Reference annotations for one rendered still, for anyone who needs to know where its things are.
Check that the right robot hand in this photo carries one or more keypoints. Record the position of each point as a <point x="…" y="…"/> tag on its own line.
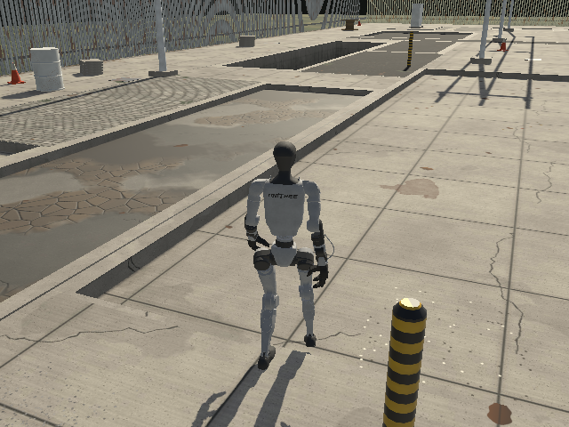
<point x="321" y="277"/>

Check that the robot left forearm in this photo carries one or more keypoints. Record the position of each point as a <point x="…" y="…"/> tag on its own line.
<point x="251" y="232"/>

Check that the right robot thigh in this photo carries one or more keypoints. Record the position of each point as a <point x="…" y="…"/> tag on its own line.
<point x="304" y="260"/>

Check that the robot right forearm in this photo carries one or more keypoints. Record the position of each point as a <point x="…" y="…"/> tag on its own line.
<point x="319" y="245"/>

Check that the robot left upper arm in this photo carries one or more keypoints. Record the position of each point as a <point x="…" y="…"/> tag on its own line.
<point x="253" y="202"/>

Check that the left robot hand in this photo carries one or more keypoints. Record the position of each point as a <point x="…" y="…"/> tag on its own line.
<point x="260" y="240"/>

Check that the robot right upper arm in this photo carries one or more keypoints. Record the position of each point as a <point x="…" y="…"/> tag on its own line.
<point x="314" y="206"/>

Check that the humanoid robot head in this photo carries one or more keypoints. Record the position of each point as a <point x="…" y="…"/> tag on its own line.
<point x="284" y="154"/>

